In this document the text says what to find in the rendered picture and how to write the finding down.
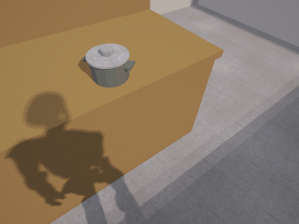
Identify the knob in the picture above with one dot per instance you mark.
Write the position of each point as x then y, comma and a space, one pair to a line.
106, 50

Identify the pot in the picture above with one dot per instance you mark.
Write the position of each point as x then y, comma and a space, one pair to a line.
113, 77

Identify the lid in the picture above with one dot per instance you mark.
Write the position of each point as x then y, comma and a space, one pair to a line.
119, 57

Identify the table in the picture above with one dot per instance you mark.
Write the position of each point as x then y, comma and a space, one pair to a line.
63, 138

